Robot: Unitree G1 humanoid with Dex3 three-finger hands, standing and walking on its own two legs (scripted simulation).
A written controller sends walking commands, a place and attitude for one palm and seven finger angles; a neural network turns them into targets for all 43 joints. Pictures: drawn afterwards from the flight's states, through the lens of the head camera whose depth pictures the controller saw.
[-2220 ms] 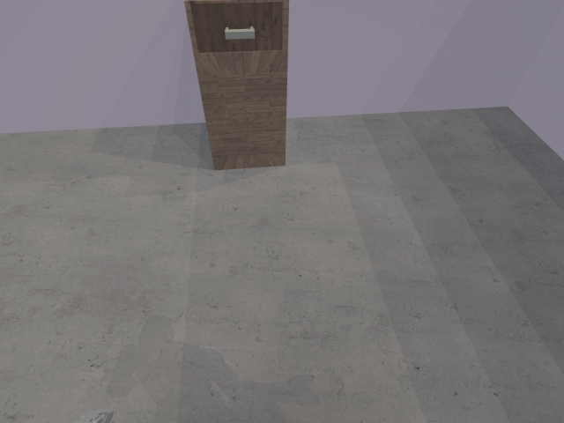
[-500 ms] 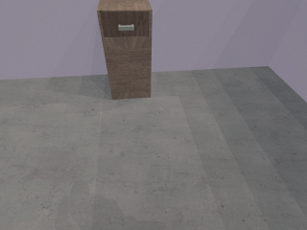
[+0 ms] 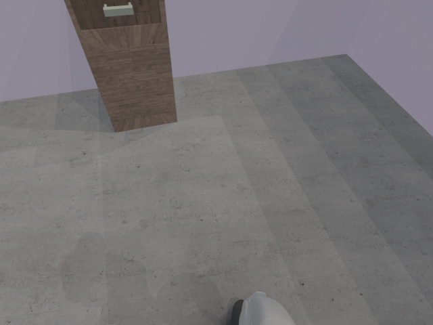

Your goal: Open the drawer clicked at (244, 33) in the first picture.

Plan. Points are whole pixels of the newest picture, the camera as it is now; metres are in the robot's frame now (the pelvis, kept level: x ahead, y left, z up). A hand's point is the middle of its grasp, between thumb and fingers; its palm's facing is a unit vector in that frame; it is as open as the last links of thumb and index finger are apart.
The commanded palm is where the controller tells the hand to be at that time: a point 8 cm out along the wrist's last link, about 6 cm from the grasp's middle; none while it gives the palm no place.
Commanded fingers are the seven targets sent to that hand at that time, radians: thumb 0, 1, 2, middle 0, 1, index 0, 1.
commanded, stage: walk to a spot facing it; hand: left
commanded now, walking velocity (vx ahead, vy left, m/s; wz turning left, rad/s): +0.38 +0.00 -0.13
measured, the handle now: (118, 8) +1.23 +0.43 -0.03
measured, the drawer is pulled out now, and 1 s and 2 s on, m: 0.00 0.00 0.00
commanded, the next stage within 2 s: turn to face it in 0.86 s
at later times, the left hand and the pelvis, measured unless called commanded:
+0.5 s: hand (123, 299) +0.19 +0.21 -0.19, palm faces +0.07 -0.99 -0.12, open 7.3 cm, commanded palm none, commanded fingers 0.00 0.90 0.90 -0.20 -0.30 -0.20 -0.30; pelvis +0.22 +0.04 +0.00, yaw -2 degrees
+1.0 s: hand (173, 154) +0.58 +0.14 -0.16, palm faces -0.26 -0.94 -0.22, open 7.4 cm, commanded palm none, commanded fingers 0.00 0.90 0.90 -0.20 -0.30 -0.20 -0.30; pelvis +0.43 -0.01 -0.01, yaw -15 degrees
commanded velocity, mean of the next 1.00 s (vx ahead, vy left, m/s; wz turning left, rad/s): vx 0.31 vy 0.00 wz -0.23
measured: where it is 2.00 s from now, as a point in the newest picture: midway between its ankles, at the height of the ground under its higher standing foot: (221, 247)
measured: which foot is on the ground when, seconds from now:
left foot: down 0.00-0.06, up 0.08-0.44, down 0.46-0.98, up 1.00-1.00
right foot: up 0.00-0.04, down 0.06-0.48, up 0.50-0.98, down 1.00-1.00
